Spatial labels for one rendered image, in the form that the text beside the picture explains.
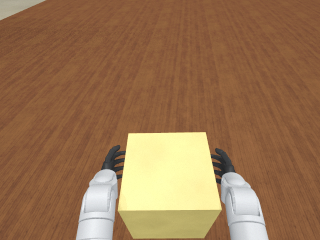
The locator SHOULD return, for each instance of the carton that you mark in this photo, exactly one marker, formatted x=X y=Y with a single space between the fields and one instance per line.
x=168 y=188

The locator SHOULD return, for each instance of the robot right hand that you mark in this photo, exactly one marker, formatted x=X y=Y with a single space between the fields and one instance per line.
x=225 y=164

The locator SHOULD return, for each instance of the robot left hand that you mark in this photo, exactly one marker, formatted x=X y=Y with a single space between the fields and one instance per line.
x=110 y=161

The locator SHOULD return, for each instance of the robot left forearm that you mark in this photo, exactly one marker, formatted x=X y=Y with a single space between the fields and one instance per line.
x=97 y=214

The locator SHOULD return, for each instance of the robot right forearm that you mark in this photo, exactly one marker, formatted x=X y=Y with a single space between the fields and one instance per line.
x=243 y=210

